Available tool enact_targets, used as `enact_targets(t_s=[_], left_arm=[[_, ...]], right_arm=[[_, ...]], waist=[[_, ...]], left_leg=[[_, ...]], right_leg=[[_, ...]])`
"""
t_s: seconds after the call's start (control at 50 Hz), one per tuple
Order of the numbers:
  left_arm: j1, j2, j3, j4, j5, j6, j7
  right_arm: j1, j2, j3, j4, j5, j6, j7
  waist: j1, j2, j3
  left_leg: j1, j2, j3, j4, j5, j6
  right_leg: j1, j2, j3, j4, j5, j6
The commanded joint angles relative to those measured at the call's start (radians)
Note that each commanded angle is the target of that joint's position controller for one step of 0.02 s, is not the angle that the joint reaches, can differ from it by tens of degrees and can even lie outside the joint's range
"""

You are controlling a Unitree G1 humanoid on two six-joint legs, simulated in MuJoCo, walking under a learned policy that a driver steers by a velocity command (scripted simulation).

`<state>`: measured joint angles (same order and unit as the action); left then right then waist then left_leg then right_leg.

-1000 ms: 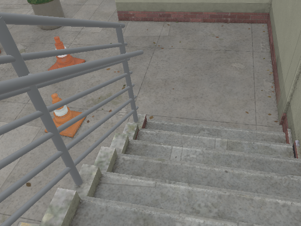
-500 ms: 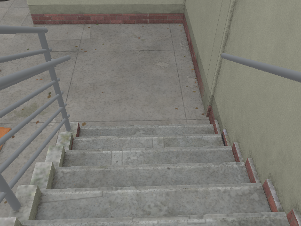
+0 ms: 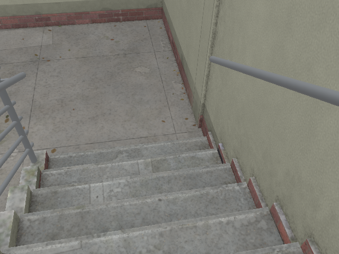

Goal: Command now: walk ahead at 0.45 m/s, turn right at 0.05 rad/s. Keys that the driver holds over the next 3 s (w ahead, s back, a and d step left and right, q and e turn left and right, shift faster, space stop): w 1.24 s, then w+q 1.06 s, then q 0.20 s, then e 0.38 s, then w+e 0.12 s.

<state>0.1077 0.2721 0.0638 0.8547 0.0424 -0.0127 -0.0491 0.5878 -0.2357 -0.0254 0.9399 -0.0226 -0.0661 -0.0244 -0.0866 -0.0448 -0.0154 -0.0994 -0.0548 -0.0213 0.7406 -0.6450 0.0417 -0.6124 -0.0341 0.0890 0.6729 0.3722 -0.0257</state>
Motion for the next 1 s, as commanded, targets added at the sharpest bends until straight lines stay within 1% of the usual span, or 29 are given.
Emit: enact_targets(t_s=[0.02, 0.08, 0.12, 0.14, 0.16, 0.18, 0.2, 0.22, 0.26, 0.3, 0.32, 0.36, 0.38, 0.44, 0.52, 0.6, 0.66, 0.68, 0.7, 0.72, 0.74, 0.76, 0.78, 0.82, 0.84, 0.88, 0.9, 0.94, 1.0], left_arm=[[-0.165, -0.029, -0.023, -0.102, -0.023, -0.023, -0.025], [-0.055, 0.011, -0.014, -0.052, -0.042, -0.023, 0.030], [0.321, 0.052, 0.012, 0.084, -0.011, -0.022, 0.040], [0.404, 0.083, 0.025, 0.105, -0.011, -0.017, 0.039], [0.476, 0.118, 0.013, 0.115, -0.001, -0.026, 0.024], [0.509, 0.127, 0.021, 0.115, -0.045, -0.018, 0.009], [0.497, 0.206, 0.049, 0.127, -0.064, -0.006, 0.023], [0.373, 0.089, 0.017, 0.101, -0.052, -0.008, 0.034], [0.264, 0.019, -0.015, 0.100, -0.011, -0.043, 0.044], [0.281, 0.030, -0.014, 0.126, -0.030, -0.072, 0.051], [0.329, 0.060, -0.006, 0.151, -0.039, -0.077, 0.059], [0.358, 0.046, -0.011, 0.154, -0.034, -0.069, 0.061], [0.351, -0.023, -0.027, 0.179, -0.048, -0.078, 0.069], [0.322, -0.021, -0.037, 0.162, -0.054, -0.082, 0.083], [0.401, 0.004, -0.032, 0.178, -0.033, -0.072, 0.081], [0.498, -0.018, -0.040, 0.211, 0.016, -0.036, 0.112], [0.512, 0.007, -0.044, 0.220, 0.009, -0.036, 0.091], [0.505, 0.019, -0.037, 0.222, 0.002, -0.030, 0.099], [0.530, -0.025, -0.030, 0.213, -0.032, -0.037, 0.093], [0.572, 0.029, -0.021, 0.181, -0.064, -0.040, 0.107], [0.490, 0.056, -0.021, 0.155, -0.049, -0.041, 0.107], [0.364, 0.059, -0.016, 0.124, -0.025, -0.037, 0.099], [0.275, 0.080, -0.001, 0.125, 0.004, -0.022, 0.092], [0.259, 0.025, 0.005, 0.148, -0.002, -0.002, 0.077], [0.213, -0.008, -0.004, 0.124, -0.010, 0.006, 0.059], [0.257, -0.068, -0.015, 0.159, 0.033, 0.030, 0.051], [0.335, -0.061, -0.014, 0.199, 0.022, 0.037, 0.051], [0.118, 0.003, 0.004, 0.122, -0.010, 0.012, 0.046], [-0.020, -0.012, -0.008, 0.097, 0.005, -0.025, 0.022]], right_arm=[[-0.039, -0.112, -0.022, -0.029, 0.001, -0.005, 0.006], [0.008, -0.105, -0.022, 0.013, -0.025, 0.024, -0.017], [-0.035, -0.125, -0.023, 0.028, -0.029, 0.042, -0.027], [0.022, -0.133, -0.041, 0.043, -0.008, 0.039, -0.018], [0.189, -0.048, -0.030, 0.052, 0.037, 0.029, -0.015], [0.167, -0.091, -0.026, 0.030, 0.035, 0.021, -0.022], [0.035, -0.102, -0.026, -0.043, 0.029, 0.026, -0.023], [-0.141, -0.141, -0.041, -0.043, -0.021, 0.040, -0.014], [-0.155, -0.124, -0.054, -0.001, -0.027, 0.058, 0.000], [-0.163, -0.057, -0.049, 0.027, -0.027, 0.076, 0.026], [-0.184, -0.036, -0.045, 0.020, -0.057, 0.085, 0.029], [-0.181, -0.032, -0.044, 0.028, -0.047, 0.089, 0.027], [-0.256, -0.062, -0.056, 0.003, -0.031, 0.075, 0.032], [-0.381, -0.038, -0.040, -0.031, -0.037, 0.046, 0.053], [-0.500, -0.033, -0.026, -0.064, -0.038, 0.052, 0.060], [-0.598, -0.001, -0.013, -0.131, 0.001, 0.031, 0.053], [-0.247, -0.038, -0.032, -0.003, -0.009, 0.024, 0.036], [-0.110, -0.089, -0.048, 0.056, -0.015, 0.018, 0.039], [0.062, -0.157, -0.062, 0.096, -0.008, 0.015, 0.046], [0.118, -0.157, -0.056, 0.091, 0.003, 0.025, 0.059], [0.102, -0.172, -0.064, 0.078, 0.027, 0.033, 0.057], [0.007, -0.176, -0.074, 0.064, 0.014, 0.033, 0.036], [-0.037, -0.089, -0.050, 0.068, 0.012, 0.031, 0.027], [-0.105, -0.027, -0.016, 0.064, -0.018, 0.000, 0.031], [-0.166, -0.043, -0.014, 0.049, 0.004, -0.017, 0.024], [-0.148, -0.105, -0.024, 0.068, 0.002, -0.031, 0.023], [-0.149, -0.122, -0.033, 0.062, 0.001, -0.035, 0.026], [-0.078, -0.042, -0.016, 0.095, 0.029, -0.040, 0.008], [-0.143, -0.050, -0.008, 0.068, 0.021, -0.052, 0.001]], waist=[[-0.030, 0.120, 0.153], [-0.025, 0.094, 0.167], [0.157, 0.045, -0.007], [0.199, -0.101, -0.058], [0.100, -0.235, -0.209], [0.154, -0.166, -0.308], [0.183, -0.261, -0.279], [0.149, -0.074, -0.034], [0.057, -0.006, 0.138], [0.011, -0.025, 0.153], [0.022, -0.073, 0.129], [0.011, -0.065, 0.067], [0.008, -0.002, 0.093], [0.039, 0.016, 0.065], [0.118, -0.024, 0.148], [0.219, 0.011, 0.221], [0.099, 0.060, 0.086], [0.040, 0.118, 0.078], [0.012, 0.292, -0.114], [0.020, 0.210, -0.262], [-0.018, 0.151, -0.259], [-0.017, 0.158, -0.128], [0.019, 0.049, 0.009], [0.110, -0.033, 0.149], [0.150, -0.006, 0.180], [0.160, 0.152, 0.104], [0.181, 0.197, 0.049], [0.118, 0.117, 0.097], [0.083, 0.059, 0.119]], left_leg=[[-0.314, 0.173, -0.167, -0.123, 0.354, 0.141], [-0.163, 0.164, -0.150, 0.131, 0.477, 0.133], [-0.183, 0.143, -0.109, 0.572, 0.734, 0.130], [-0.333, 0.013, -0.044, 0.941, 0.224, 0.104], [-0.705, -0.013, -0.073, 1.287, -0.309, 0.062], [-0.832, 0.038, -0.087, 1.305, -0.220, 0.060], [-0.976, 0.013, -0.023, 1.302, -0.097, 0.035], [-0.970, 0.110, -0.053, 1.065, 0.097, 0.040], [-0.763, 0.136, -0.136, 0.738, 0.349, 0.026], [-0.620, 0.133, -0.087, 0.509, 0.482, -0.008], [-0.614, 0.132, -0.047, 0.491, 0.491, -0.020], [-0.611, 0.134, -0.047, 0.497, 0.625, -0.016], [-0.664, 0.147, -0.111, 0.319, 0.808, -0.008], [-0.465, 0.090, -0.017, 0.056, 1.181, -0.001], [-0.470, 0.065, 0.011, -0.018, 1.101, 0.011], [-0.454, 0.092, 0.023, -0.335, 1.011, 0.018], [-0.105, 0.012, 0.118, -0.360, 0.804, 0.065], [0.050, 0.112, -0.006, -0.567, 0.848, 0.108], [0.493, 0.323, -0.138, -0.183, 1.500, 0.194], [0.753, 0.443, -0.286, 0.026, 1.589, 0.240], [0.714, 0.466, -0.321, -0.081, 1.308, 0.301], [0.517, 0.505, -0.429, -0.248, 0.730, 0.377], [0.297, 0.459, -0.422, -0.305, 0.552, 0.349], [-0.103, 0.348, -0.311, -0.271, 0.623, 0.237], [-0.338, 0.267, -0.183, -0.351, 0.636, 0.174], [-0.406, 0.240, -0.160, -0.334, 0.866, 0.196], [-0.375, 0.247, -0.157, -0.280, 0.934, 0.187], [-0.167, 0.206, -0.193, -0.213, 0.634, 0.164], [-0.355, 0.150, -0.152, -0.186, 0.326, 0.148]], right_leg=[[0.215, -0.002, -0.076, -0.143, 0.099, -0.014], [0.271, -0.036, -0.077, -0.331, 0.028, -0.020], [0.628, -0.020, -0.115, -0.329, 0.047, -0.053], [0.786, -0.078, -0.042, -0.383, -0.119, -0.058], [1.179, -0.258, 0.068, 0.154, 0.499, -0.102], [1.218, -0.322, 0.163, 0.143, 0.433, -0.136], [1.073, -0.432, 0.425, -0.162, -0.311, -0.298], [0.771, -0.342, 0.383, -0.310, -0.734, -0.277], [0.360, -0.254, 0.293, -0.272, -0.508, -0.220], [0.174, -0.174, 0.185, -0.303, -0.421, -0.190], [0.190, -0.182, 0.208, -0.299, -0.328, -0.221], [0.236, -0.185, 0.208, -0.256, -0.209, -0.233], [0.272, -0.134, 0.162, -0.212, -0.354, -0.195], [0.155, -0.057, 0.088, -0.141, -0.649, -0.154], [0.209, -0.059, 0.118, -0.032, -0.638, -0.165], [0.350, -0.056, 0.118, 0.135, -0.513, -0.182], [0.363, -0.022, 0.068, 0.524, -0.114, -0.175], [0.271, 0.033, 0.064, 0.814, -0.252, -0.172], [-0.058, 0.160, -0.056, 1.274, -1.147, -0.114], [-0.347, 0.151, -0.019, 1.458, -1.297, -0.107], [-0.489, 0.125, -0.012, 1.439, -1.207, -0.111], [-0.589, 0.084, 0.010, 1.290, -1.032, -0.093], [-0.560, 0.047, 0.012, 1.173, -0.981, -0.071], [-0.370, 0.009, 0.086, 0.844, -0.717, -0.052], [-0.149, 0.008, 0.026, 0.520, -0.544, -0.017], [0.063, 0.017, -0.072, 0.429, -0.453, -0.001], [0.104, 0.015, -0.094, 0.487, -0.347, -0.011], [-0.148, -0.031, -0.008, 0.257, -0.090, -0.029], [0.105, -0.003, -0.083, 0.004, 0.203, -0.024]])
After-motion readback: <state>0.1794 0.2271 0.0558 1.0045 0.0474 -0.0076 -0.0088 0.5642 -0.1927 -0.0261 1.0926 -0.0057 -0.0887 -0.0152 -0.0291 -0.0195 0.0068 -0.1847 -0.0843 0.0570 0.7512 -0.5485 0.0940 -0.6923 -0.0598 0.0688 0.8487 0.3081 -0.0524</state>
